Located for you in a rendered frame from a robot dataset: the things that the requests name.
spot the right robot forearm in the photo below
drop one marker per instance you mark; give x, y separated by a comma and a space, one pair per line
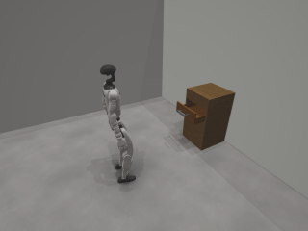
114, 123

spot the left robot upper arm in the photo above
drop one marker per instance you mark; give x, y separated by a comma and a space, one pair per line
103, 99

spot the right robot upper arm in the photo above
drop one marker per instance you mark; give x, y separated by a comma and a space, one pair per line
113, 97

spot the cabinet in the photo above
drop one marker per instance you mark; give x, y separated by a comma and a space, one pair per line
218, 102

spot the right robot hand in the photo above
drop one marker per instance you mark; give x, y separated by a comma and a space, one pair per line
122, 142

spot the right robot foot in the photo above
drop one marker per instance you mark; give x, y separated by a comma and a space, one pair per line
129, 178

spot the robot torso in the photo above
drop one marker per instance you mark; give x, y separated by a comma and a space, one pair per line
117, 106

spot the drawer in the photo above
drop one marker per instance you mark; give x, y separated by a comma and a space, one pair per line
193, 112

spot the left robot forearm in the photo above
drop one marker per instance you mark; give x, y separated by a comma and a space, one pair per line
105, 107

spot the handle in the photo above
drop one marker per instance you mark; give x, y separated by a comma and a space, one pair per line
179, 111

